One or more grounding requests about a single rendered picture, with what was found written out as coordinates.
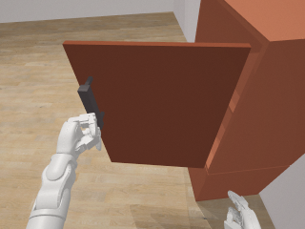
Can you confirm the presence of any cupboard door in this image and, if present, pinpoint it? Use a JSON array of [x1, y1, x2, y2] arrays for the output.
[[62, 40, 252, 169]]

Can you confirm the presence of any left robot forearm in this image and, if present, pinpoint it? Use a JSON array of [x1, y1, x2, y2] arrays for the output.
[[26, 153, 78, 229]]

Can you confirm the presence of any handle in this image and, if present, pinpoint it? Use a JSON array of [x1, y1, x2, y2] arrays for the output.
[[77, 76, 105, 130]]

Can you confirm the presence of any right robot hand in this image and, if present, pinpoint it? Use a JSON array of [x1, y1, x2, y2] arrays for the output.
[[224, 190, 261, 229]]

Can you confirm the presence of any left robot hand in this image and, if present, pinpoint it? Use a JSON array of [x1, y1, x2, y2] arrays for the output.
[[56, 113, 102, 160]]

